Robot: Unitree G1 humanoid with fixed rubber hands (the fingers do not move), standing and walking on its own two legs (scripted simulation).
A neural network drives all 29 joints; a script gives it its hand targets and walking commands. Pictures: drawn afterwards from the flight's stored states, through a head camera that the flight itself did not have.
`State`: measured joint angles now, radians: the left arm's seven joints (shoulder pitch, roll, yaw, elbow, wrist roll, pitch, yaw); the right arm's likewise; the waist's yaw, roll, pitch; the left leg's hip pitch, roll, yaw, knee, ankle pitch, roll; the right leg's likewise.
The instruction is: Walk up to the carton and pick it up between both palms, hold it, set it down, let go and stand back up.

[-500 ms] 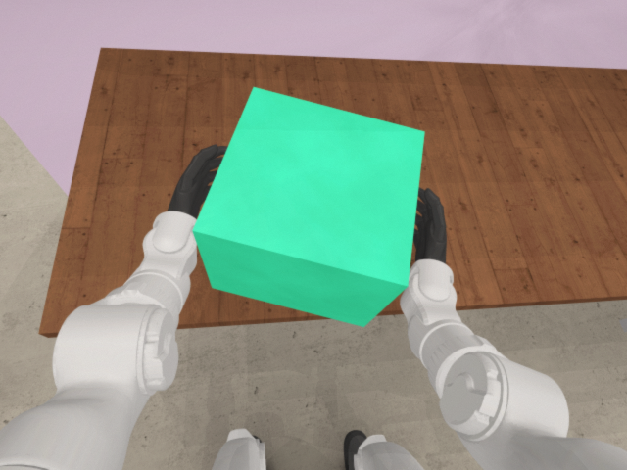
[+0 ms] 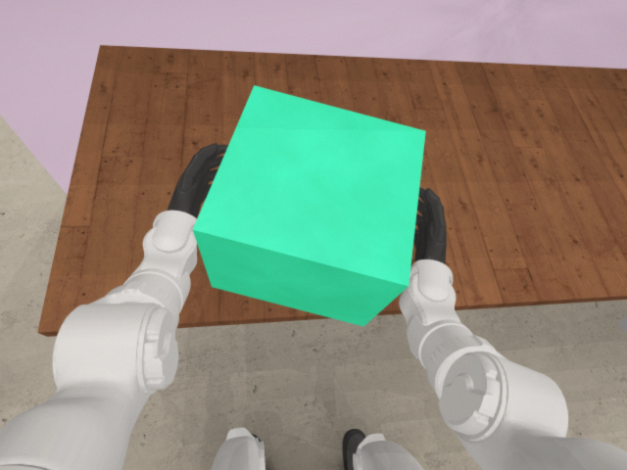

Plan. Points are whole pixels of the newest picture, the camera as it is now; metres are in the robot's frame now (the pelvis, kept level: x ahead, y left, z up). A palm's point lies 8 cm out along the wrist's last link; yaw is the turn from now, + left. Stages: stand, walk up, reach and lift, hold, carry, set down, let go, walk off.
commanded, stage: reach and lift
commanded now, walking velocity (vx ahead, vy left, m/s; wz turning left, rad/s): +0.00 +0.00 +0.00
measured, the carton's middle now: (312, 213) +0.43 -0.01 -0.01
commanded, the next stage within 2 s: none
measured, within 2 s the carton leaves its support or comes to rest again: leaves its support in 1.24 s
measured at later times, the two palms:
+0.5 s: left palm (191, 201) +0.45 +0.14 -0.01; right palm (428, 253) +0.37 -0.17 -0.01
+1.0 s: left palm (208, 204) +0.44 +0.12 +0.00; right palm (441, 258) +0.36 -0.18 -0.02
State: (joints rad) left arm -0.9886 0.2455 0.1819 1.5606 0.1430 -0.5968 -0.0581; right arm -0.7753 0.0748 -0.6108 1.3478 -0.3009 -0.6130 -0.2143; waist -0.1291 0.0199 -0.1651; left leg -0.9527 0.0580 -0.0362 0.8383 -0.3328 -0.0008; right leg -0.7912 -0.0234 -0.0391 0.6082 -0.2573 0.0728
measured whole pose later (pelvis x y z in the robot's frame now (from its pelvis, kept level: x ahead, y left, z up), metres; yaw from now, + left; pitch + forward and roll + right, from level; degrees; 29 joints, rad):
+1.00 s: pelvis +0.00 -0.02 +0.01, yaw +1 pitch +26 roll -5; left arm -0.99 0.23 0.15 1.58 0.13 -0.64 -0.04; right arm -0.78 0.08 -0.58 1.42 -0.21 -0.74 -0.26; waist -0.13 0.03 -0.16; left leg -0.93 0.06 -0.04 0.76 -0.28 0.00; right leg -0.79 -0.02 -0.04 0.57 -0.23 0.07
